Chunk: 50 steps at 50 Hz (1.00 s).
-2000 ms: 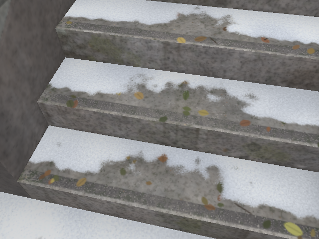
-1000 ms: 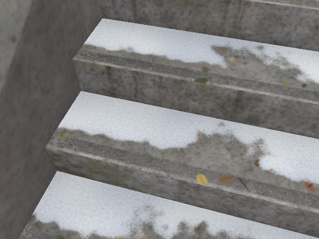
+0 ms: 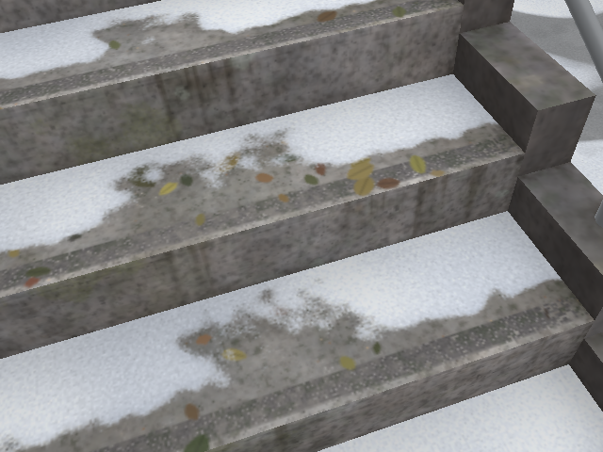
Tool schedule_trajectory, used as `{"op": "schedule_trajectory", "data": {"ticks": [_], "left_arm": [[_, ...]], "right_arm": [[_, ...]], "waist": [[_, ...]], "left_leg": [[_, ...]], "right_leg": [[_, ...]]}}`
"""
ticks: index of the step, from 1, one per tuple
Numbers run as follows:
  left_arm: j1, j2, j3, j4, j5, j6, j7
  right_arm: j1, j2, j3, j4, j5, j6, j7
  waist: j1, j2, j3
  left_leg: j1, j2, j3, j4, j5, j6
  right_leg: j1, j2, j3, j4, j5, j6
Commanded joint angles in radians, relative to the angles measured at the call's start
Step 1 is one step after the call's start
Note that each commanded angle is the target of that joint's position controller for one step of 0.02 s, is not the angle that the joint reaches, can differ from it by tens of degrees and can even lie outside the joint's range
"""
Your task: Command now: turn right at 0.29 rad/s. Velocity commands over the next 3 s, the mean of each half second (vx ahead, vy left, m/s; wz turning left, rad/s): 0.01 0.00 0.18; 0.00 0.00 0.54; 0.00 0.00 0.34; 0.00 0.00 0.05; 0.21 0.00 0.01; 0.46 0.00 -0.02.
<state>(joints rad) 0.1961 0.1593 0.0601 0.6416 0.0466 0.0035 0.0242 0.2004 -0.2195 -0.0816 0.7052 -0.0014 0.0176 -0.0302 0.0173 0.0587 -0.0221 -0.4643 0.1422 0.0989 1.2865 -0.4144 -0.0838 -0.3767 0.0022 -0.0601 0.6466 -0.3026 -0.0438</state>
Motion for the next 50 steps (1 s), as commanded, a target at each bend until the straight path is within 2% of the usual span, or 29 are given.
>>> {"op": "schedule_trajectory", "data": {"ticks": [1,3,6,8,9,11,12,13,14,15,16,18,21,24,27,28,29,30,31,32,34,36,37,41,43,44,46,48,50], "left_arm": [[-0.073,0.120,0.013,-0.098,0.006,-0.026,0.032],[-0.027,0.106,0.008,-0.091,0.007,-0.041,0.027],[-0.019,0.030,-0.020,-0.067,0.008,-0.059,0.037],[0.030,0.038,-0.012,-0.051,0.006,-0.038,0.051],[0.035,0.072,0.004,-0.057,-0.011,-0.032,0.056],[0.076,0.112,0.033,-0.048,-0.037,-0.020,0.051],[0.072,0.096,0.036,-0.064,-0.029,-0.015,0.044],[0.054,0.050,0.028,-0.085,-0.022,-0.004,0.029],[0.026,0.042,0.023,-0.079,-0.031,0.007,0.026],[0.007,0.055,0.031,-0.077,-0.040,0.008,0.024],[-0.013,0.055,0.034,-0.069,-0.044,0.006,0.025],[-0.024,0.031,0.023,-0.058,-0.034,0.003,0.020],[-0.033,0.035,0.015,-0.065,-0.018,-0.012,0.002],[-0.031,0.010,-0.004,-0.069,-0.049,-0.011,0.008],[0.080,0.011,-0.010,-0.056,-0.057,-0.019,0.032],[0.070,0.037,-0.003,-0.052,-0.050,-0.022,0.038],[0.084,0.090,0.010,-0.064,-0.036,-0.025,0.042],[0.075,0.214,0.034,-0.091,-0.008,-0.017,0.042],[0.061,0.169,0.029,-0.124,0.008,-0.018,0.046],[-0.017,0.112,0.005,-0.139,0.003,-0.028,0.051],[-0.085,0.070,-0.017,-0.145,-0.004,-0.042,0.056],[-0.042,0.098,-0.015,-0.134,-0.009,-0.053,0.057],[0.016,0.129,-0.004,-0.092,-0.013,-0.059,0.055],[0.098,0.133,0.013,-0.064,-0.023,-0.056,0.066],[0.147,0.140,0.021,-0.057,-0.021,-0.046,0.073],[0.113,0.126,0.011,-0.083,-0.008,-0.046,0.067],[0.061,0.133,0.012,-0.093,-0.004,-0.047,0.063],[0.008,0.128,0.010,-0.101,0.012,-0.052,0.055],[0.024,0.162,0.018,-0.088,0.008,-0.045,0.059]], "right_arm": [[-0.013,0.012,0.008,-0.071,-0.013,-0.012,0.014],[0.018,-0.002,0.008,-0.040,-0.025,0.001,0.009],[0.059,0.058,0.033,0.007,-0.016,0.020,0.000],[0.013,0.042,0.028,0.008,-0.011,0.021,-0.012],[0.049,0.036,0.023,0.015,-0.022,0.015,-0.018],[0.040,-0.007,0.015,0.007,-0.046,-0.018,-0.020],[0.028,-0.050,0.006,-0.015,-0.056,-0.033,-0.020],[0.010,-0.027,0.012,-0.036,-0.038,-0.038,-0.018],[-0.019,-0.051,0.001,-0.066,-0.031,-0.039,-0.017],[-0.060,-0.055,-0.006,-0.082,-0.031,-0.039,-0.021],[-0.052,-0.070,-0.008,-0.073,-0.036,-0.032,-0.028],[0.025,-0.108,-0.021,-0.044,-0.036,-0.032,-0.043],[0.027,-0.112,-0.033,-0.039,-0.038,-0.021,-0.033],[0.035,-0.120,-0.040,-0.035,-0.042,0.003,-0.037],[-0.006,-0.128,-0.050,-0.045,-0.019,0.014,-0.028],[-0.006,-0.104,-0.046,-0.051,-0.014,0.012,-0.017],[0.028,-0.063,-0.038,-0.055,-0.006,0.013,-0.005],[0.033,-0.050,-0.036,-0.098,-0.002,0.014,-0.016],[0.050,-0.115,-0.053,-0.074,-0.040,0.013,-0.026],[0.042,-0.100,-0.056,-0.067,-0.026,0.015,-0.032],[0.025,-0.091,-0.050,-0.071,-0.042,0.046,-0.035],[0.015,-0.072,-0.036,-0.089,-0.037,0.064,-0.019],[-0.014,-0.063,-0.025,-0.125,-0.038,0.066,-0.008],[-0.036,-0.082,-0.038,-0.127,-0.046,0.068,0.010],[-0.074,-0.082,-0.034,-0.142,-0.042,0.064,0.008],[-0.069,-0.089,-0.036,-0.124,-0.040,0.056,0.015],[-0.041,-0.050,-0.024,-0.123,-0.033,0.049,0.015],[-0.055,-0.053,-0.020,-0.142,-0.028,0.049,0.019],[-0.046,-0.049,-0.015,-0.164,-0.040,0.055,0.010]], "waist": [[-0.046,-0.212,-0.054],[-0.037,-0.152,-0.098],[-0.052,-0.230,-0.113],[-0.006,-0.290,-0.122],[-0.017,-0.275,-0.133],[-0.008,-0.146,-0.131],[0.002,-0.036,-0.140],[-0.007,0.152,-0.120],[-0.037,0.248,-0.077],[-0.049,0.231,-0.007],[-0.055,0.164,0.031],[-0.060,0.038,0.056],[-0.066,0.059,-0.045],[-0.066,0.130,-0.050],[-0.005,0.155,-0.083],[-0.019,0.108,-0.080],[-0.017,-0.091,-0.109],[0.019,-0.376,-0.168],[0.027,-0.269,-0.213],[-0.009,-0.200,-0.134],[-0.054,-0.076,0.001],[-0.037,-0.037,0.033],[-0.036,-0.107,0.069],[0.025,-0.221,0.032],[0.054,-0.227,0.028],[0.062,-0.192,-0.016],[0.025,-0.239,-0.025],[0.017,-0.213,-0.018],[0.020,-0.206,-0.013]], "left_leg": [[-0.028,-0.058,-0.076,0.162,0.072,0.015],[-0.032,-0.100,-0.082,0.062,0.057,0.023],[0.110,-0.111,-0.094,-0.409,-0.014,0.031],[0.144,-0.137,-0.062,-0.676,-0.063,0.060],[0.199,-0.144,-0.035,-0.799,0.064,0.076],[0.271,-0.101,-0.092,-0.899,0.309,0.100],[0.328,-0.016,-0.216,-0.863,0.530,0.127],[0.295,0.095,-0.355,-0.882,0.608,0.234],[0.177,0.170,-0.525,-0.991,0.418,0.330],[0.107,0.191,-0.578,-1.059,0.300,0.385],[0.089,0.162,-0.526,-1.038,0.287,0.403],[0.142,0.093,-0.421,-0.944,0.466,0.379],[0.322,0.043,-0.411,-0.862,0.675,0.336],[0.318,-0.016,-0.407,-0.863,0.552,0.290],[0.230,-0.021,-0.435,-0.813,0.728,0.246],[0.175,-0.057,-0.406,-0.763,0.628,0.216],[0.000,-0.132,-0.322,-0.576,0.258,0.163],[-0.167,-0.272,-0.150,-0.227,-0.205,0.087],[-0.128,-0.212,-0.178,0.106,-0.232,0.050],[-0.173,-0.191,-0.178,0.291,-0.168,0.039],[-0.270,-0.171,-0.187,0.455,0.010,0.026],[-0.263,-0.188,-0.183,0.395,0.121,0.011],[-0.295,-0.187,-0.182,0.251,0.116,0.000],[-0.301,-0.195,-0.142,-0.058,0.032,-0.032],[-0.328,-0.178,-0.117,-0.114,-0.031,-0.027],[-0.283,-0.144,-0.132,-0.133,-0.019,-0.008],[-0.138,-0.118,-0.091,-0.207,-0.022,0.030],[-0.017,-0.118,-0.047,-0.348,-0.048,0.068],[0.016,-0.127,-0.012,-0.448,-0.071,0.092]], "right_leg": [[0.085,-0.236,0.174,-0.235,0.943,-0.214],[0.206,-0.237,0.129,-0.229,1.050,-0.190],[0.288,-0.202,0.010,-0.256,0.998,-0.111],[0.394,-0.233,0.057,-0.237,0.939,-0.128],[0.389,-0.237,0.055,-0.187,0.915,-0.120],[0.282,-0.205,0.060,-0.137,0.566,-0.058],[0.143,-0.147,0.031,-0.064,0.210,-0.018],[0.056,-0.082,-0.011,-0.018,-0.047,0.034],[0.045,-0.036,-0.002,0.126,-0.106,0.061],[-0.007,-0.028,0.027,0.303,-0.139,0.071],[-0.063,-0.015,0.040,0.438,-0.195,0.081],[-0.155,-0.004,0.055,0.496,-0.166,0.087],[-0.214,0.041,0.025,0.443,-0.189,0.061],[-0.112,0.095,0.000,0.122,-0.304,0.052],[0.123,0.088,0.011,-0.203,0.065,0.020],[0.201,0.057,0.030,-0.269,0.129,0.027],[0.361,-0.111,0.173,-0.325,0.343,0.015],[0.350,-0.404,0.409,-0.326,0.696,-0.131],[0.255,-0.462,0.445,-0.302,0.719,-0.223],[0.179,-0.400,0.365,-0.303,0.566,-0.261],[0.082,-0.272,0.234,-0.280,0.295,-0.190],[0.113,-0.229,0.178,-0.295,0.305,-0.154],[0.166,-0.212,0.166,-0.301,0.274,-0.157],[0.376,-0.236,0.181,-0.312,0.140,-0.196],[0.409,-0.281,0.201,-0.316,0.110,-0.224],[0.403,-0.315,0.187,-0.321,0.139,-0.221],[0.275,-0.296,0.119,-0.309,0.138,-0.202],[0.176,-0.274,0.054,-0.270,0.123,-0.178],[0.163,-0.311,0.058,-0.227,0.170,-0.166]]}}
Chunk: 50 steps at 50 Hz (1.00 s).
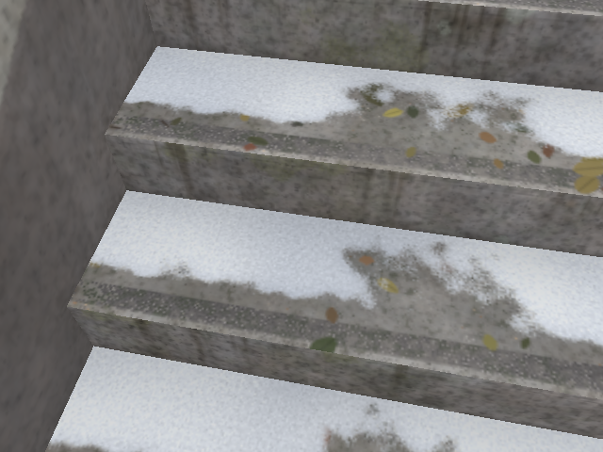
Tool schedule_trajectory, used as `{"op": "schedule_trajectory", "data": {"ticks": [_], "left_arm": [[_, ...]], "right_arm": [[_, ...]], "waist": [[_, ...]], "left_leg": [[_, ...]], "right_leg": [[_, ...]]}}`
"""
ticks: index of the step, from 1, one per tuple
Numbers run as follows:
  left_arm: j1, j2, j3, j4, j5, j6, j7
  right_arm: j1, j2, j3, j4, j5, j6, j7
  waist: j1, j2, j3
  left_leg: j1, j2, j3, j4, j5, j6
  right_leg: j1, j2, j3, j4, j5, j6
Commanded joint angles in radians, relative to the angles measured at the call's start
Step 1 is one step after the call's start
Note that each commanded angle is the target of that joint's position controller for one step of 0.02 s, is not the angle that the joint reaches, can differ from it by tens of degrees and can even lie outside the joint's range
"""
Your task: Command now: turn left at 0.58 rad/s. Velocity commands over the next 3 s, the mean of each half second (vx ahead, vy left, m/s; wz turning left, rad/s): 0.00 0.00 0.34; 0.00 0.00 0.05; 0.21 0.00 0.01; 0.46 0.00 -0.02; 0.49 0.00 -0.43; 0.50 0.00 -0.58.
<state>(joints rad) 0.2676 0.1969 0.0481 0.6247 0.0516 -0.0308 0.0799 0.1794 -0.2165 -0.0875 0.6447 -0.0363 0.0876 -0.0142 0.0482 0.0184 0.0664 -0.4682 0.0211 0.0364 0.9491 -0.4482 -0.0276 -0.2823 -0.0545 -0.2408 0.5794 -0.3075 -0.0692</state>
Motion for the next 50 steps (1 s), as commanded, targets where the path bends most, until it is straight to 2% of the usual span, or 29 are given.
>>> {"op": "schedule_trajectory", "data": {"ticks": [1,2,3,4,5,6,7,8,9,10,11,12,13,16,18,19,20,22,23,24,25,26,27,29,31,33,34,45,50], "left_arm": [[-0.070,0.140,0.036,-0.070,0.001,-0.008,0.002],[-0.064,0.165,0.044,-0.045,-0.008,0.009,-0.004],[-0.005,0.163,0.047,-0.015,-0.006,0.022,-0.012],[0.019,0.133,0.048,-0.009,-0.003,0.041,-0.021],[-0.045,0.059,0.025,-0.097,-0.023,0.050,-0.030],[-0.066,0.085,0.031,-0.088,-0.012,0.052,-0.023],[-0.041,0.067,0.029,-0.060,-0.022,0.039,-0.033],[-0.073,0.070,0.029,-0.052,-0.015,0.029,-0.040],[-0.086,0.078,0.034,-0.050,-0.004,0.027,-0.043],[-0.079,0.079,0.037,-0.034,0.005,0.034,-0.045],[-0.061,0.069,0.035,-0.017,0.006,0.048,-0.045],[-0.048,0.047,0.025,-0.013,-0.001,0.057,-0.047],[-0.056,0.047,0.019,-0.014,-0.001,0.054,-0.051],[-0.067,0.027,0.007,0.004,-0.019,0.061,-0.037],[-0.063,0.024,0.002,0.016,-0.033,0.056,-0.027],[-0.050,0.023,0.001,0.025,-0.040,0.052,-0.023],[-0.027,0.018,0.001,0.039,-0.046,0.046,-0.019],[0.064,-0.018,-0.004,0.093,-0.042,0.032,-0.012],[0.065,-0.002,-0.006,0.097,-0.019,0.027,-0.011],[0.036,0.042,0.000,0.081,-0.004,0.019,-0.012],[-0.049,0.021,-0.006,0.067,-0.013,0.014,-0.016],[-0.086,0.000,-0.012,0.051,-0.019,0.005,-0.022],[-0.088,0.005,-0.011,0.055,-0.024,-0.001,-0.025],[-0.055,0.020,-0.009,0.071,-0.031,-0.004,-0.018],[-0.016,0.019,-0.007,0.087,-0.029,-0.003,-0.012],[0.011,0.015,-0.006,0.100,-0.024,-0.007,-0.018],[0.016,0.023,0.000,0.103,-0.014,-0.005,-0.018],[0.049,0.011,-0.006,0.175,-0.032,0.004,-0.022],[0.059,0.015,-0.010,0.219,-0.030,-0.004,-0.034]], "right_arm": [[-0.001,-0.050,-0.006,-0.102,-0.001,-0.019,-0.005],[0.060,-0.025,-0.001,-0.085,0.014,-0.029,-0.006],[0.089,-0.047,-0.005,-0.069,0.020,-0.044,-0.005],[0.120,-0.057,-0.006,-0.081,0.007,-0.062,-0.010],[0.121,-0.190,-0.035,-0.127,0.013,-0.069,-0.035],[0.186,-0.200,-0.048,-0.132,0.013,-0.069,-0.045],[0.121,-0.175,-0.040,-0.133,0.000,-0.059,-0.051],[0.034,-0.125,-0.017,-0.156,-0.006,-0.057,-0.055],[-0.026,-0.094,-0.003,-0.174,-0.004,-0.060,-0.059],[-0.036,-0.061,0.012,-0.186,0.005,-0.059,-0.065],[-0.020,-0.048,0.018,-0.178,0.000,-0.061,-0.079],[0.006,-0.051,0.021,-0.165,0.001,-0.066,-0.085],[0.047,-0.059,0.019,-0.145,0.000,-0.074,-0.083],[0.100,-0.053,0.021,-0.130,-0.005,-0.084,-0.091],[0.106,-0.054,0.018,-0.117,-0.017,-0.092,-0.086],[0.105,-0.052,0.017,-0.107,-0.016,-0.095,-0.081],[0.105,-0.046,0.018,-0.093,-0.010,-0.098,-0.076],[0.091,-0.013,0.029,-0.059,0.033,-0.103,-0.066],[0.122,0.020,0.034,-0.031,0.042,-0.112,-0.054],[0.132,0.078,0.048,-0.029,0.047,-0.116,-0.046],[0.164,0.059,0.039,-0.013,0.053,-0.104,-0.046],[0.161,0.020,0.028,0.005,0.036,-0.093,-0.052],[0.154,0.015,0.024,0.011,0.025,-0.088,-0.055],[0.157,0.012,0.023,0.020,0.014,-0.085,-0.056],[0.179,0.038,0.030,0.043,0.020,-0.092,-0.055],[0.195,0.051,0.035,0.063,0.032,-0.094,-0.051],[0.196,0.051,0.038,0.065,0.036,-0.095,-0.052],[0.255,0.045,0.051,0.123,0.032,-0.100,-0.060],[0.273,0.058,0.060,0.160,0.032,-0.096,-0.063]], "waist": [[-0.027,-0.162,-0.112],[-0.056,-0.134,-0.121],[-0.053,-0.070,-0.126],[-0.078,0.058,-0.121],[-0.089,0.392,-0.110],[-0.145,0.253,-0.176],[-0.090,0.178,-0.117],[-0.056,0.115,-0.070],[-0.039,0.089,-0.064],[-0.040,0.066,-0.075],[-0.048,0.040,-0.101],[-0.050,0.043,-0.113],[-0.063,0.014,-0.106],[-0.096,0.110,-0.101],[-0.100,0.142,-0.109],[-0.095,0.144,-0.113],[-0.086,0.140,-0.117],[-0.027,0.090,-0.131],[-0.034,0.024,-0.126],[-0.057,-0.076,-0.140],[-0.100,-0.177,-0.118],[-0.091,-0.142,-0.111],[-0.084,-0.126,-0.075],[-0.071,-0.100,-0.048],[-0.064,-0.072,-0.057],[-0.053,-0.033,-0.058],[-0.049,-0.021,-0.065],[-0.045,-0.006,-0.057],[-0.050,-0.001,-0.046]], "left_leg": [[0.089,-0.013,0.075,-0.172,0.004,0.044],[0.160,-0.042,0.118,-0.294,0.056,0.054],[0.242,-0.063,0.100,-0.393,0.116,0.056],[0.324,0.023,-0.065,-0.515,0.189,0.067],[0.362,0.293,-0.548,-0.611,0.487,0.214],[0.273,0.368,-0.615,-0.675,0.527,0.358],[0.212,0.315,-0.521,-0.655,0.330,0.372],[0.164,0.260,-0.435,-0.638,0.237,0.342],[0.159,0.206,-0.382,-0.609,0.241,0.303],[0.170,0.167,-0.334,-0.578,0.324,0.287],[0.191,0.163,-0.319,-0.555,0.362,0.285],[0.211,0.145,-0.296,-0.533,0.383,0.274],[0.242,0.139,-0.292,-0.538,0.373,0.259],[0.261,0.147,-0.306,-0.574,0.321,0.254],[0.244,0.164,-0.321,-0.593,0.346,0.259],[0.239,0.166,-0.323,-0.593,0.383,0.260],[0.233,0.165,-0.324,-0.589,0.426,0.256],[0.156,0.141,-0.294,-0.567,0.449,0.209],[0.098,0.124,-0.280,-0.550,0.434,0.162],[0.048,0.074,-0.218,-0.520,0.308,0.113],[0.157,0.008,-0.131,-0.520,0.176,0.084],[0.213,-0.001,-0.113,-0.507,0.176,0.070],[0.215,0.000,-0.115,-0.519,0.191,0.069],[0.179,0.014,-0.124,-0.529,0.233,0.076],[0.157,0.023,-0.127,-0.540,0.247,0.081],[0.152,0.022,-0.125,-0.545,0.257,0.079],[0.152,0.022,-0.119,-0.528,0.275,0.081],[0.203,0.048,-0.135,-0.558,0.334,0.081],[0.243,0.058,-0.132,-0.573,0.383,0.081]], "right_leg": [[0.034,-0.262,0.218,-0.122,0.222,-0.120],[0.021,-0.243,0.174,-0.069,0.226,-0.092],[-0.022,-0.206,0.129,0.019,0.178,-0.048],[-0.107,-0.173,0.084,0.206,0.060,0.005],[-0.406,-0.002,0.071,0.447,-0.312,0.106],[-0.333,0.026,0.260,0.664,-0.326,0.125],[-0.352,-0.002,0.285,0.767,-0.211,0.133],[-0.375,-0.010,0.278,0.797,-0.121,0.131],[-0.379,-0.010,0.272,0.810,-0.063,0.128],[-0.371,0.003,0.254,0.835,-0.014,0.129],[-0.374,0.014,0.250,0.855,0.030,0.124],[-0.377,0.026,0.247,0.824,0.033,0.118],[-0.389,0.031,0.239,0.725,0.007,0.116],[-0.313,0.048,0.213,0.474,-0.121,0.103],[-0.202,0.053,0.212,0.298,-0.201,0.087],[-0.149,0.058,0.209,0.205,-0.219,0.078],[-0.089,0.065,0.202,0.102,-0.179,0.068],[0.129,0.071,0.200,-0.193,0.063,0.040],[0.218,0.028,0.280,-0.239,0.153,0.033],[0.251,-0.077,0.394,-0.250,0.234,0.018],[0.079,-0.115,0.425,-0.248,0.191,-0.039],[0.024,-0.092,0.420,-0.280,0.019,-0.041],[-0.003,-0.068,0.407,-0.291,-0.080,-0.029],[0.015,-0.040,0.380,-0.279,-0.066,-0.020],[0.055,-0.040,0.365,-0.256,0.010,-0.022],[0.082,-0.044,0.367,-0.254,0.038,-0.026],[0.092,-0.047,0.371,-0.253,0.060,-0.031],[0.113,-0.031,0.337,-0.252,0.195,-0.029],[0.132,-0.029,0.330,-0.266,0.256,-0.029]]}}
Over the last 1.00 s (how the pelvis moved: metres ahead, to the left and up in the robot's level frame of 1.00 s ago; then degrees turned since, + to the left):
-0.06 -0.03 0.01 27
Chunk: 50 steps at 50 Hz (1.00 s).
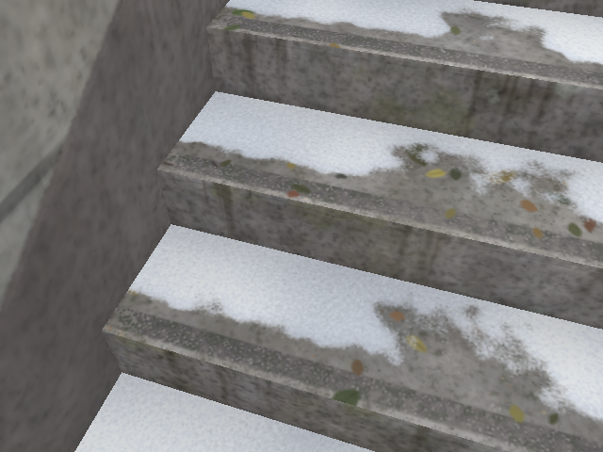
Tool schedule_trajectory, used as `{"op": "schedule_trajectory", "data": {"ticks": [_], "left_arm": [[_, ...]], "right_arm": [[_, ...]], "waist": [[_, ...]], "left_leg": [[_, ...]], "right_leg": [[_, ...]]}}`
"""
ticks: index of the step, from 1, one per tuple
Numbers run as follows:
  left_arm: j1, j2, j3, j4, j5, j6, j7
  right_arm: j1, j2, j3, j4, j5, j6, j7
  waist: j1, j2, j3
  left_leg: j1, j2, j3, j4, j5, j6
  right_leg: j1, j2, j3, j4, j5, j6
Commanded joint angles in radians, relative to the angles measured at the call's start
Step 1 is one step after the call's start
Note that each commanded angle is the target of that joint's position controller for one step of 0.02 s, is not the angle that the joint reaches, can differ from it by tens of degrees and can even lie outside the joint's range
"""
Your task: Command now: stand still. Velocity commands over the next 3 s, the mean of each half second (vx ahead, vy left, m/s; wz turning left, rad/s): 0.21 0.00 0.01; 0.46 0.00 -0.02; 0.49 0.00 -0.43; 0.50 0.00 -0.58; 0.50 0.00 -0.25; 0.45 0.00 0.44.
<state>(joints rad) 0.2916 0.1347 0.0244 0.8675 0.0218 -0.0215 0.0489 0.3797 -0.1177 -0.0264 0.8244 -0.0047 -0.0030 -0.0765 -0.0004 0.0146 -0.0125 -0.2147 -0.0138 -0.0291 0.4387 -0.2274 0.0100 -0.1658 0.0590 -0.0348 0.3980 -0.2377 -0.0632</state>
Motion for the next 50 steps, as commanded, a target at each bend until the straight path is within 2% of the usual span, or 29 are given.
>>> {"op": "schedule_trajectory", "data": {"ticks": [1,5,8,11,14,17,18,19,20,21,22,26,28,29,31,32,33,34,36,37,38,39,40,41,43,44,45,47,50], "left_arm": [[0.036,0.073,0.013,-0.018,0.000,-0.012,-0.001],[0.040,0.073,0.007,0.009,0.000,-0.014,-0.001],[0.062,0.116,0.021,0.030,-0.002,-0.006,-0.002],[0.105,0.187,0.049,0.033,-0.008,0.009,-0.005],[0.078,0.192,0.054,0.030,-0.029,-0.001,-0.005],[-0.042,0.163,0.043,0.003,-0.024,-0.015,-0.012],[-0.107,0.113,0.026,-0.022,-0.043,-0.031,-0.024],[-0.079,0.084,0.017,-0.022,-0.040,-0.053,-0.034],[-0.053,0.118,0.027,0.002,-0.008,-0.065,-0.045],[-0.075,0.094,0.026,-0.004,-0.004,-0.070,-0.046],[-0.126,0.029,0.004,-0.055,-0.001,-0.072,-0.057],[-0.341,-0.060,-0.034,-0.236,0.010,-0.039,-0.034],[-0.423,-0.078,-0.057,-0.325,-0.006,-0.018,-0.020],[-0.462,-0.062,-0.074,-0.379,-0.011,-0.012,-0.024],[-0.457,-0.024,-0.082,-0.407,-0.032,0.017,-0.041],[-0.376,-0.065,-0.091,-0.365,-0.049,0.017,-0.047],[-0.316,-0.064,-0.094,-0.336,-0.057,0.013,-0.032],[-0.193,-0.026,-0.070,-0.282,-0.040,0.016,-0.022],[0.031,0.065,-0.026,-0.218,-0.008,0.012,-0.008],[0.095,0.125,0.008,-0.179,0.032,0.005,-0.008],[0.155,0.277,0.058,-0.117,0.024,0.000,0.006],[0.106,0.283,0.077,-0.104,0.016,-0.008,-0.005],[-0.001,0.226,0.071,-0.088,0.003,-0.030,-0.019],[-0.023,0.151,0.062,-0.033,-0.005,-0.045,-0.035],[0.009,0.022,0.031,0.063,0.027,-0.066,-0.045],[0.042,-0.005,0.018,0.106,0.026,-0.072,-0.052],[0.083,-0.019,0.011,0.135,0.019,-0.082,-0.058],[0.040,0.036,0.019,0.118,0.021,-0.104,-0.075],[0.158,0.084,0.012,0.135,0.001,-0.119,-0.064]], "right_arm": [[0.081,-0.050,-0.003,-0.011,0.001,-0.009,0.001],[0.067,-0.039,0.006,0.013,-0.001,-0.014,0.002],[0.087,-0.065,-0.006,0.033,-0.005,-0.010,0.006],[0.046,-0.050,-0.004,0.005,-0.013,-0.005,0.014],[0.055,-0.046,-0.003,-0.010,-0.021,-0.021,0.016],[0.266,-0.052,-0.013,0.074,-0.020,-0.037,0.014],[0.364,-0.095,-0.024,0.087,-0.039,-0.043,0.003],[0.450,-0.173,-0.051,0.115,-0.051,-0.042,0.006],[0.437,-0.139,-0.045,0.125,-0.058,-0.041,0.006],[0.374,-0.154,-0.045,0.129,-0.059,-0.050,0.008],[0.333,-0.185,-0.052,0.129,-0.060,-0.072,0.011],[0.331,-0.066,-0.013,0.211,-0.049,-0.117,0.040],[0.307,-0.084,-0.002,0.230,-0.036,-0.134,0.052],[0.250,-0.092,0.007,0.244,-0.010,-0.125,0.055],[0.206,-0.101,0.020,0.232,0.016,-0.111,0.018],[0.155,-0.104,0.027,0.200,0.025,-0.110,0.015],[0.157,-0.169,0.018,0.192,0.041,-0.115,0.019],[0.181,-0.225,0.003,0.182,0.048,-0.123,0.024],[0.161,-0.298,-0.043,0.164,0.051,-0.141,0.056],[0.132,-0.294,-0.060,0.136,0.024,-0.153,0.079],[0.081,-0.149,-0.047,0.034,0.001,-0.166,0.115],[0.094,-0.068,-0.041,0.005,-0.056,-0.164,0.118],[0.043,-0.013,-0.031,-0.069,-0.063,-0.145,0.104],[-0.025,0.005,-0.018,-0.114,-0.072,-0.134,0.089],[-0.106,0.063,0.003,-0.183,-0.058,-0.100,0.061],[-0.125,0.083,0.017,-0.198,-0.047,-0.075,0.053],[-0.163,0.111,0.031,-0.222,-0.040,-0.060,0.046],[-0.223,0.091,0.044,-0.255,-0.026,-0.040,0.053],[-0.381,0.087,0.056,-0.309,-0.041,-0.030,0.034]], "waist": [[0.000,-0.003,0.037],[0.003,0.005,0.049],[0.006,-0.036,0.065],[0.034,-0.092,0.149],[0.014,-0.139,0.196],[-0.091,-0.004,0.155],[-0.150,0.163,0.122],[-0.154,0.348,0.087],[-0.137,0.236,0.097],[-0.104,0.093,0.097],[-0.074,0.043,0.088],[-0.059,-0.016,0.127],[-0.026,-0.003,0.198],[0.019,-0.021,0.252],[0.021,0.009,0.241],[0.033,0.022,0.161],[0.067,0.085,0.056],[0.108,0.143,-0.085],[0.216,0.239,-0.260],[0.235,0.199,-0.277],[0.194,-0.210,-0.241],[0.123,-0.198,-0.271],[0.030,-0.118,-0.149],[0.002,-0.028,-0.040],[-0.050,-0.015,0.039],[-0.059,-0.034,0.069],[-0.067,-0.030,0.099],[-0.097,0.013,0.133],[-0.042,-0.029,0.103]], "left_leg": [[-0.010,0.093,-0.070,-0.067,0.162,0.045],[0.005,0.102,-0.070,-0.075,0.185,0.047],[-0.023,0.050,-0.029,-0.024,-0.107,0.066],[-0.211,0.000,0.053,0.171,-0.285,0.077],[-0.209,0.040,0.089,0.250,-0.216,0.074],[0.202,-0.011,0.090,-0.011,-0.148,0.106],[0.328,0.144,-0.199,-0.170,-0.285,0.165],[0.399,0.344,-0.590,-0.341,-0.387,0.293],[0.362,0.411,-0.671,-0.363,-0.326,0.374],[0.335,0.399,-0.594,-0.320,-0.263,0.396],[0.330,0.360,-0.471,-0.286,-0.245,0.384],[0.329,0.315,-0.267,-0.228,-0.163,0.256],[0.197,0.308,-0.193,-0.291,-0.274,0.204],[0.005,0.243,-0.097,-0.388,-0.323,0.157],[-0.267,0.192,-0.013,-0.612,0.006,0.224],[-0.328,0.185,0.051,-0.612,0.314,0.226],[-0.252,0.182,0.120,-0.497,0.894,0.230],[-0.094,0.220,0.134,-0.305,1.437,0.225],[0.135,0.235,0.098,0.173,1.723,0.167],[0.027,0.194,0.045,0.474,1.390,0.140],[-0.411,-0.070,0.038,0.990,0.320,0.074],[-0.519,-0.094,-0.196,1.364,0.102,0.101],[-0.614,-0.038,-0.165,1.482,0.182,0.112],[-0.690,-0.008,-0.110,1.517,0.226,0.122],[-0.837,-0.009,-0.119,1.668,0.117,0.146],[-0.904,-0.010,-0.126,1.686,0.063,0.155],[-0.963,-0.008,-0.150,1.701,0.048,0.169],[-0.881,0.005,-0.066,1.476,0.087,0.151],[-1.013,0.037,0.112,1.563,0.022,0.119]], "right_leg": [[0.017,-0.143,0.123,-0.087,0.183,-0.035],[0.021,-0.149,0.126,-0.093,0.213,-0.038],[-0.007,-0.134,0.157,-0.123,-0.139,-0.081],[-0.049,-0.241,0.330,-0.194,-0.581,-0.177],[-0.159,-0.314,0.428,-0.246,-0.606,-0.245],[-0.398,-0.179,0.231,-0.048,-0.406,-0.195],[-0.539,-0.077,0.099,0.220,-0.200,-0.143],[-0.668,-0.003,-0.025,0.542,-0.168,-0.098],[-0.721,-0.018,-0.009,0.924,-0.208,-0.074],[-0.813,-0.044,0.033,1.280,-0.192,-0.056],[-0.923,-0.071,0.084,1.477,-0.167,-0.054],[-1.340,-0.069,0.125,1.951,-0.298,-0.087],[-1.396,-0.093,0.114,1.873,-0.346,-0.097],[-1.249,-0.134,0.045,1.587,-0.316,-0.091],[-0.824,-0.155,-0.131,1.230,-0.168,-0.065],[-0.530,-0.141,-0.175,1.105,-0.122,-0.085],[-0.346,-0.089,-0.221,1.057,-0.161,-0.104],[-0.247,-0.035,-0.247,1.052,-0.208,-0.115],[-0.125,0.031,-0.153,0.726,-0.268,-0.138],[-0.013,-0.035,0.061,0.540,-0.342,-0.168],[0.115,-0.359,0.696,0.121,-0.209,-0.297],[0.045,-0.401,0.983,-0.108,-0.228,-0.294],[-0.070,-0.397,0.831,-0.100,-0.454,-0.243],[-0.153,-0.372,0.712,-0.053,-0.535,-0.204],[-0.229,-0.323,0.478,-0.026,-0.337,-0.154],[-0.219,-0.292,0.364,-0.034,-0.254,-0.131],[-0.234,-0.281,0.299,-0.045,-0.172,-0.114],[-0.363,-0.222,0.168,-0.119,-0.128,-0.086],[-0.218,-0.225,0.164,-0.189,0.115,-0.119]]}}
Over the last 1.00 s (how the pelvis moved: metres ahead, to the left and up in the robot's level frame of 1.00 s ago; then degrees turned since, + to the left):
0.03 -0.01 0.01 9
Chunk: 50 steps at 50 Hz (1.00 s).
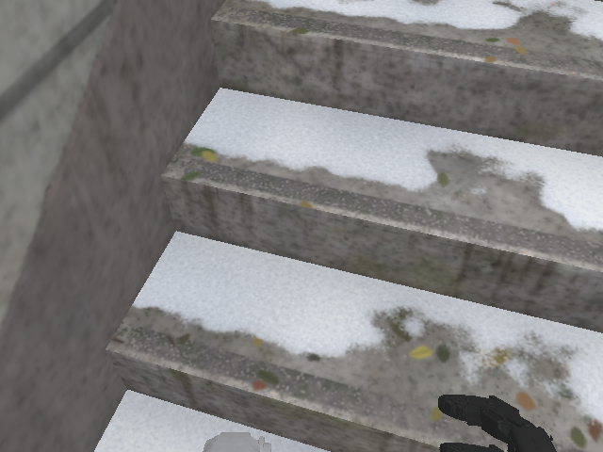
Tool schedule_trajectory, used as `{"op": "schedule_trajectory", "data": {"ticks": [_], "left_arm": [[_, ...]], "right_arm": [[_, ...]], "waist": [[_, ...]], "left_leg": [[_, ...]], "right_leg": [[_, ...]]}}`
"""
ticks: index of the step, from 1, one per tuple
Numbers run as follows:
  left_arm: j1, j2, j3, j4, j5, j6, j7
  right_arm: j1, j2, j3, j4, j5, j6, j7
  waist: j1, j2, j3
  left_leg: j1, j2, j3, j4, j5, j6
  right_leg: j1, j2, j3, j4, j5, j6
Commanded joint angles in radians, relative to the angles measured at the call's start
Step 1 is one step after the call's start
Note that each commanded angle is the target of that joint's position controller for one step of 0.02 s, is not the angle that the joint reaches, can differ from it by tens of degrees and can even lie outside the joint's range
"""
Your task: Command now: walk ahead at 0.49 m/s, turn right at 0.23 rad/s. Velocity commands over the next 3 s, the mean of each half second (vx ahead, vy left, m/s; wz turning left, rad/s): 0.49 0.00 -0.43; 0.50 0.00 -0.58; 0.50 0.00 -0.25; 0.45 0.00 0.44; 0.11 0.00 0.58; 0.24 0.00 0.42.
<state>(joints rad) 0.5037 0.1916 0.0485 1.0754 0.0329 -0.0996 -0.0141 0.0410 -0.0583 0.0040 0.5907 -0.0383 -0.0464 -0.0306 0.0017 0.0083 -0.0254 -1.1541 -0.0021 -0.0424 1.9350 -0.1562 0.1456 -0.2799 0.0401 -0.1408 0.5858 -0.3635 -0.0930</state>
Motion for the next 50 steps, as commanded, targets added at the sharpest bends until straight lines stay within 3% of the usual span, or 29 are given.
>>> {"op": "schedule_trajectory", "data": {"ticks": [1,3,5,6,7,8,9,10,11,12,13,14,16,18,20,22,25,26,27,31,32,33,34,36,38,39,42,45,50], "left_arm": [[-0.010,0.048,-0.009,-0.072,-0.009,-0.042,0.002],[0.091,0.019,-0.013,-0.042,-0.035,-0.024,0.024],[0.095,0.035,-0.008,-0.070,-0.055,-0.006,0.056],[0.088,0.039,-0.012,-0.094,-0.056,-0.007,0.060],[0.118,0.121,0.004,-0.097,-0.036,-0.028,0.060],[0.087,0.223,0.030,-0.106,-0.060,-0.043,0.055],[-0.007,0.276,0.059,-0.154,-0.073,-0.055,0.029],[-0.041,0.212,0.053,-0.214,-0.067,-0.068,-0.001],[-0.125,0.109,0.057,-0.291,-0.018,-0.058,-0.027],[-0.143,0.016,0.049,-0.308,0.050,-0.042,-0.022],[-0.158,-0.063,0.037,-0.364,0.052,-0.017,0.001],[-0.228,-0.076,0.029,-0.416,0.062,0.009,0.016],[-0.217,-0.155,-0.012,-0.432,0.036,0.044,0.036],[-0.252,-0.176,-0.028,-0.461,0.009,0.056,0.030],[-0.228,-0.128,-0.022,-0.441,-0.011,0.065,0.013],[-0.323,-0.121,-0.016,-0.462,-0.023,0.074,0.033],[-0.555,-0.113,-0.027,-0.582,0.006,0.095,0.057],[-0.610,-0.133,-0.044,-0.624,0.001,0.097,0.047],[-0.641,-0.127,-0.046,-0.631,0.009,0.106,0.028],[-0.659,-0.082,-0.036,-0.630,0.000,0.146,-0.031],[-0.659,-0.118,-0.056,-0.626,-0.024,0.145,-0.025],[-0.625,-0.116,-0.051,-0.613,-0.027,0.151,-0.018],[-0.467,-0.082,-0.035,-0.553,-0.008,0.153,-0.001],[-0.202,0.078,0.016,-0.508,-0.010,0.140,0.003],[-0.299,0.296,0.107,-0.493,-0.018,0.137,0.022],[-0.356,0.273,0.103,-0.485,-0.009,0.125,0.030],[-0.306,0.104,0.057,-0.307,0.002,0.060,0.031],[-0.219,0.054,0.038,-0.230,0.009,0.044,0.011],[-0.038,0.065,0.016,-0.142,0.018,-0.011,-0.003]], "right_arm": [[-0.096,0.041,0.036,-0.105,-0.010,0.010,-0.024],[-0.200,0.033,0.060,-0.158,0.007,0.010,0.000],[-0.238,0.009,0.070,-0.163,0.029,0.015,0.019],[-0.209,-0.013,0.057,-0.109,0.049,0.021,0.025],[-0.044,-0.015,0.038,-0.068,0.063,0.023,0.015],[0.136,-0.099,-0.001,-0.021,0.071,0.039,-0.005],[0.260,-0.191,-0.025,0.011,0.037,0.029,-0.009],[0.360,-0.278,-0.061,0.054,-0.005,0.020,-0.029],[0.354,-0.368,-0.102,0.060,-0.001,0.031,-0.043],[0.201,-0.319,-0.101,0.072,0.027,0.014,-0.047],[0.118,-0.239,-0.086,0.118,0.064,-0.013,-0.049],[0.144,-0.125,-0.056,0.173,0.050,-0.037,-0.047],[0.222,-0.038,-0.034,0.292,0.013,-0.065,-0.018],[0.300,-0.048,-0.037,0.372,0.009,-0.097,0.002],[0.247,-0.078,-0.038,0.365,-0.001,-0.103,0.006],[0.328,-0.169,-0.053,0.363,-0.004,-0.119,0.011],[0.415,-0.253,-0.074,0.384,0.003,-0.146,0.028],[0.422,-0.216,-0.065,0.390,0.013,-0.139,0.015],[0.431,-0.187,-0.050,0.389,0.008,-0.125,0.004],[0.505,-0.276,-0.071,0.340,0.025,-0.086,-0.062],[0.465,-0.273,-0.062,0.320,0.045,-0.074,-0.065],[0.444,-0.339,-0.078,0.284,0.054,-0.063,-0.073],[0.408,-0.363,-0.084,0.252,0.077,-0.061,-0.078],[0.379,-0.422,-0.105,0.219,0.103,-0.087,-0.006],[0.210,-0.300,-0.103,0.030,0.046,-0.125,0.076],[0.238,-0.207,-0.084,0.009,0.005,-0.122,0.077],[0.120,-0.092,-0.032,-0.062,-0.034,-0.081,0.022],[0.143,-0.081,-0.003,-0.074,-0.023,-0.037,0.016],[-0.190,-0.001,0.047,-0.161,-0.008,-0.027,0.012]], "waist": [[-0.029,-0.029,0.113],[0.020,-0.103,0.077],[0.041,-0.041,0.020],[0.043,0.014,-0.065],[-0.027,-0.126,-0.171],[-0.145,-0.224,-0.284],[-0.200,-0.221,-0.406],[-0.209,-0.047,-0.483],[-0.204,0.239,-0.400],[-0.116,0.148,-0.312],[-0.009,0.059,-0.100],[0.027,-0.099,-0.005],[0.065,-0.097,0.021],[0.084,-0.059,0.068],[0.121,-0.053,0.105],[0.063,0.010,0.106],[0.035,0.088,0.147],[0.051,0.049,0.165],[0.039,0.023,0.149],[-0.048,0.103,0.067],[-0.012,0.107,0.071],[0.001,0.106,-0.008],[0.076,0.152,-0.128],[0.178,0.271,-0.372],[0.124,-0.202,-0.420],[0.051,-0.117,-0.427],[-0.030,0.071,-0.014],[-0.057,0.013,0.021],[0.028,-0.073,0.073]], "left_leg": [[-0.154,0.039,0.134,0.074,-0.109,-0.016],[-0.139,0.077,0.152,-0.134,-0.190,-0.004],[0.272,0.058,0.235,-0.586,-0.203,-0.015],[0.526,-0.044,0.339,-0.699,-0.238,-0.023],[0.690,-0.096,0.306,-0.695,-0.323,-0.007],[0.757,-0.111,0.234,-0.800,-0.370,0.002],[0.910,-0.063,0.119,-0.916,-0.343,0.032],[1.100,0.167,-0.293,-1.140,-0.672,0.097],[1.103,0.364,-0.896,-1.659,-0.904,0.189],[1.008,0.388,-0.997,-1.749,-0.945,0.160],[0.795,0.384,-0.771,-1.662,-0.862,0.131],[0.722,0.357,-0.568,-1.564,-0.672,0.098],[0.753,0.297,-0.317,-1.516,-0.340,0.054],[0.819,0.281,-0.177,-1.576,-0.271,0.019],[0.749,0.245,-0.022,-1.603,-0.213,-0.019],[0.793,0.288,0.012,-1.672,-0.157,0.011],[0.984,0.320,0.034,-1.761,-0.266,-0.008],[0.952,0.275,0.090,-1.766,-0.295,-0.055],[0.935,0.245,0.132,-1.787,-0.260,-0.057],[1.178,0.270,0.266,-1.909,0.238,-0.021],[1.098,0.225,0.355,-1.856,0.701,-0.041],[1.098,0.258,0.340,-1.738,1.231,-0.030],[1.169,0.314,0.312,-1.546,1.582,-0.023],[1.186,0.300,0.257,-1.091,1.499,-0.025],[0.478,-0.060,0.016,-0.262,0.011,-0.136],[0.397,-0.006,-0.143,0.014,0.068,-0.124],[0.160,0.041,-0.075,0.195,0.079,-0.085],[0.019,0.062,-0.031,0.240,0.003,-0.067],[-0.270,0.047,0.098,0.330,-0.216,-0.040]], "right_leg": [[-0.024,-0.213,0.284,-0.384,0.321,-0.089],[0.080,-0.163,0.280,-0.419,0.327,-0.085],[0.015,-0.154,0.237,-0.579,0.627,-0.114],[-0.025,-0.132,0.196,-0.529,1.025,-0.096],[0.068,-0.205,0.208,-0.375,1.565,-0.130],[0.233,-0.242,0.220,-0.180,1.782,-0.146],[0.257,-0.238,0.201,0.065,1.719,-0.128],[-0.017,-0.129,0.214,0.384,1.373,-0.093],[-0.299,0.080,0.205,0.834,0.357,-0.043],[-0.449,0.061,0.370,1.214,0.306,-0.031],[-0.506,0.016,0.284,1.319,0.336,-0.021],[-0.593,0.006,0.238,1.387,0.354,-0.036],[-0.751,0.008,0.287,1.559,0.352,-0.064],[-0.903,0.002,0.337,1.564,0.269,-0.072],[-0.876,-0.012,0.355,1.376,0.273,-0.055],[-0.983,0.034,0.247,1.584,0.154,-0.032],[-1.235,-0.002,0.259,1.648,-0.053,-0.063],[-1.199,-0.028,0.253,1.481,-0.032,-0.062],[-1.137,-0.028,0.218,1.389,0.031,-0.059],[-0.931,-0.101,-0.027,1.089,-0.065,-0.081],[-0.723,-0.073,-0.093,0.907,-0.104,-0.116],[-0.523,0.001,-0.149,0.789,-0.117,-0.113],[-0.390,0.028,-0.130,0.746,-0.092,-0.133],[0.004,0.115,0.028,0.368,-0.125,-0.155],[0.278,-0.213,1.095,-0.260,-0.293,-0.236],[0.250,-0.255,1.118,-0.323,-0.274,-0.178],[-0.097,-0.151,0.762,-0.187,-0.077,-0.144],[-0.053,-0.108,0.486,-0.144,0.361,-0.099],[-0.025,-0.093,0.452,-0.244,0.253,-0.079]]}}
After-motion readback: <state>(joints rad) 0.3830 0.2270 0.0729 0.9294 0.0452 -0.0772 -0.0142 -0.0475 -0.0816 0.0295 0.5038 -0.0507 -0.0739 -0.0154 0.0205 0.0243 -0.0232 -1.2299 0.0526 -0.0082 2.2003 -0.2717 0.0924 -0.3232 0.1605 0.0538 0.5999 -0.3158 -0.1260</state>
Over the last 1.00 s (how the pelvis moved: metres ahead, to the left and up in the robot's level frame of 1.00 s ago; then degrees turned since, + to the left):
0.35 -0.05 0.15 -1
